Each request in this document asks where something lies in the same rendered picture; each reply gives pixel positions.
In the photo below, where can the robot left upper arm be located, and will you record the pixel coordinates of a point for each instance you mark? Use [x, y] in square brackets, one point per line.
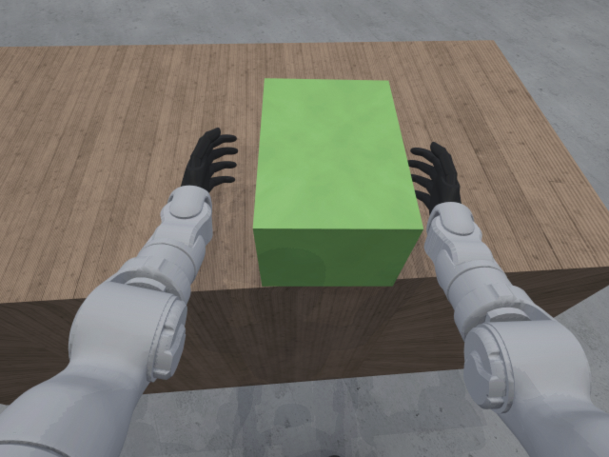
[126, 338]

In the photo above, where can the robot left forearm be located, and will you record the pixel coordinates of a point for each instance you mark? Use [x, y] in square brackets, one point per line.
[172, 256]

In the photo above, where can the left robot hand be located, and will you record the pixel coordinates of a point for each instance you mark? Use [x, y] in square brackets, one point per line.
[199, 168]

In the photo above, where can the pedestal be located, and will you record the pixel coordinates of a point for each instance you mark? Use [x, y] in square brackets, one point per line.
[94, 139]

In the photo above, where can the robot right forearm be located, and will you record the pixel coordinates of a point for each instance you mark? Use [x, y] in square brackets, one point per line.
[473, 282]

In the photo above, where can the right robot hand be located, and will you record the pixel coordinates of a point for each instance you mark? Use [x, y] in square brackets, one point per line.
[443, 186]

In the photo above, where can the robot right upper arm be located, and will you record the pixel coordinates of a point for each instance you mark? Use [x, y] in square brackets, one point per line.
[534, 376]

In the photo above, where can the carton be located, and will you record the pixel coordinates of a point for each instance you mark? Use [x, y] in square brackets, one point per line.
[335, 204]

